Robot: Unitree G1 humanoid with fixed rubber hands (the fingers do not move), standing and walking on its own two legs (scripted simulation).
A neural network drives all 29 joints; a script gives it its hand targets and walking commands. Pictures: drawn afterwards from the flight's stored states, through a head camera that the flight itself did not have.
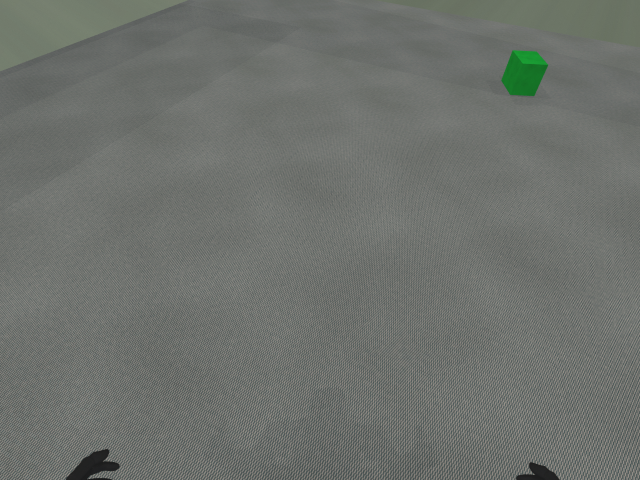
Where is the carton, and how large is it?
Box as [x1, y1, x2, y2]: [501, 50, 547, 95]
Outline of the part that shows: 513,50 501,80 510,94 534,95 547,64 535,51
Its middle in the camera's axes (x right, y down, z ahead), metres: +1.46 -1.16 +2.76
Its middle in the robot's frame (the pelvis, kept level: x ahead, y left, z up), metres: +2.84 -1.41 -0.66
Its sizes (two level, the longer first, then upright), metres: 0.230 0.169 0.218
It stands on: the floor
